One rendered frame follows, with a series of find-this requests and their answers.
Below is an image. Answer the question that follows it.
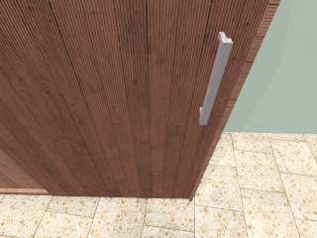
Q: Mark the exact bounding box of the wardrobe door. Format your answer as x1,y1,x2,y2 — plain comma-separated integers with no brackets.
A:
0,0,269,199
0,150,44,189

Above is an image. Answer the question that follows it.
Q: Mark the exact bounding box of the handle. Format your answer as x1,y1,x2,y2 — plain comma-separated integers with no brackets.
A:
199,32,233,125

